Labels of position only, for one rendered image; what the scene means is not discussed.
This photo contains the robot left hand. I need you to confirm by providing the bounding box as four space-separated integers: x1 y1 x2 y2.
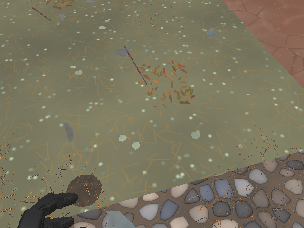
17 192 86 228

